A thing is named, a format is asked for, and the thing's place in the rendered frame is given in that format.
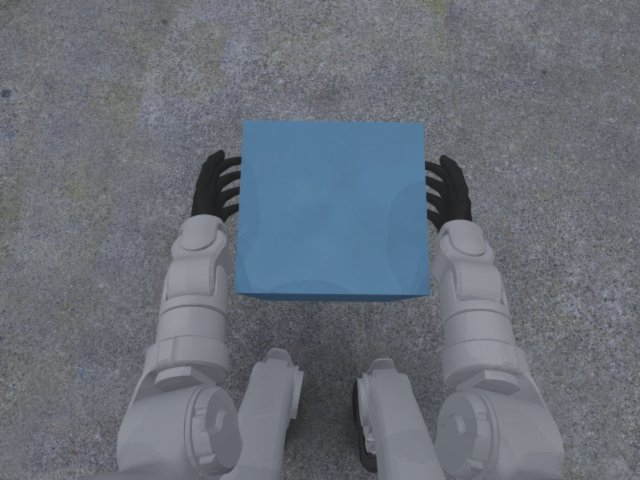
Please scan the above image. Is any robot left forearm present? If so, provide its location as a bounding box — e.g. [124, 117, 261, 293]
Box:
[117, 214, 233, 468]

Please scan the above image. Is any carton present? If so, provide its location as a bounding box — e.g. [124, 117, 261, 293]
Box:
[234, 120, 430, 302]

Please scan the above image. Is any robot right upper arm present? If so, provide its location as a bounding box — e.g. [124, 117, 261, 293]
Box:
[434, 387, 578, 480]

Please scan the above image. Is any right robot hand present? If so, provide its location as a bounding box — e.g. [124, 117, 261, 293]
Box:
[425, 155, 472, 233]

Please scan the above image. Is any robot right forearm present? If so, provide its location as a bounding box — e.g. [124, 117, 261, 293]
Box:
[431, 220, 564, 468]

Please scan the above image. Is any robot left upper arm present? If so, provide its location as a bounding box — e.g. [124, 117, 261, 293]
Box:
[77, 384, 243, 480]

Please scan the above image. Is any left robot hand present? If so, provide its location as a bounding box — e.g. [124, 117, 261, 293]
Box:
[191, 150, 242, 223]

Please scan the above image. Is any right robot thigh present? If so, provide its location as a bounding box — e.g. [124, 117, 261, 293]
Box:
[357, 368, 446, 480]

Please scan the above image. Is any right robot shin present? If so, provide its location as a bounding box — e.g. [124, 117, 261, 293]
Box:
[363, 358, 412, 452]

